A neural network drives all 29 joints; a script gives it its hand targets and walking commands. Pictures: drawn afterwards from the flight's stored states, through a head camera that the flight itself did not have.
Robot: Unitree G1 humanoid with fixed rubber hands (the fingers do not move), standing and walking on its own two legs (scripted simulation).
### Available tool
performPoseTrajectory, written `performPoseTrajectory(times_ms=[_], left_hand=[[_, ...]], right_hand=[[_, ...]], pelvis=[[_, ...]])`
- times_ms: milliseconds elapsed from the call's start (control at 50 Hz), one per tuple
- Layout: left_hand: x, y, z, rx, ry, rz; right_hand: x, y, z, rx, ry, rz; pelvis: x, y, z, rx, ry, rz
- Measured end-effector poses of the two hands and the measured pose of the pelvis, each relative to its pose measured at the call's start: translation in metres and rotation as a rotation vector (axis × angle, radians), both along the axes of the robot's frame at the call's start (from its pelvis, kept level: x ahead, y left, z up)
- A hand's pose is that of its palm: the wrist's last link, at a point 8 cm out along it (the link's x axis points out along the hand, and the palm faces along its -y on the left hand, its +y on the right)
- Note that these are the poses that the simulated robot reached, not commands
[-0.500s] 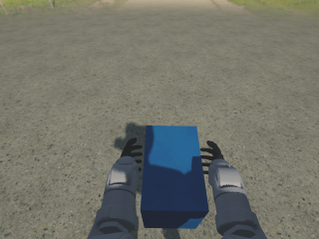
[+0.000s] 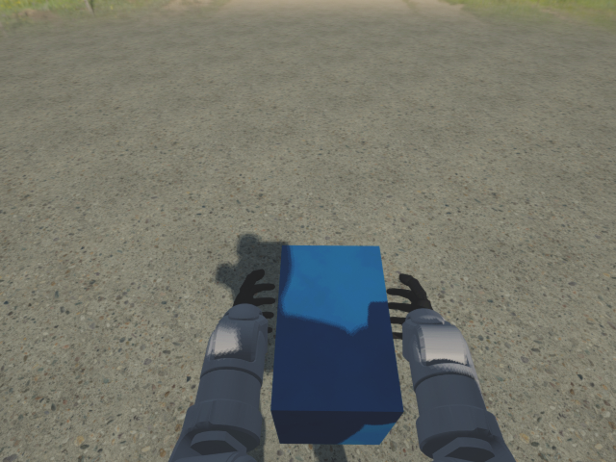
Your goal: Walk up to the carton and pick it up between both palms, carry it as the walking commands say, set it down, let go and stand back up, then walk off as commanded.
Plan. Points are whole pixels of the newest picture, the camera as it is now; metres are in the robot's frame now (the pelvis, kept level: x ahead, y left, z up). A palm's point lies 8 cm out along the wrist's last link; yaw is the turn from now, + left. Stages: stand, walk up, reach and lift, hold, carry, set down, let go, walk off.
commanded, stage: reach and lift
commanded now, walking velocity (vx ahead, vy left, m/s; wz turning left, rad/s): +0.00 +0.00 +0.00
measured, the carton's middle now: (330, 343) +0.34 +0.00 -0.04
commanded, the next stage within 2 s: hold in 0.48 s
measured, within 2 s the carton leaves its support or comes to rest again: neither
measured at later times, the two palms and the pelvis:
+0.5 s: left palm (244, 325) +0.30 +0.12 +0.06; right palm (424, 332) +0.30 -0.12 +0.06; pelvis +0.00 +0.00 +0.00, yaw +0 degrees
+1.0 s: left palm (243, 331) +0.29 +0.12 +0.06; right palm (426, 339) +0.29 -0.12 +0.06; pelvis -0.01 +0.00 +0.00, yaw +0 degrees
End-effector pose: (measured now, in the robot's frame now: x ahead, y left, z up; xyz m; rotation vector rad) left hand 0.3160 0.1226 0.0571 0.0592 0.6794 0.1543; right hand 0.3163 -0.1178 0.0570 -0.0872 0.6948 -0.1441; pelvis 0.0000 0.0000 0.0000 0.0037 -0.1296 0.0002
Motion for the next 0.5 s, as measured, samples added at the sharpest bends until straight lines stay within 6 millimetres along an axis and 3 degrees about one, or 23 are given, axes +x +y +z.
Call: performPoseTrajectory(times_ms=[500], left_hand=[[-0.012, 0.0, 0.0, -0.001, 0.003, -0.031]], right_hand=[[-0.013, -0.004, -0.001, 0.0, 0.005, 0.022]], pelvis=[[-0.001, 0.0, 0.001, 0.002, -0.018, 0.002]])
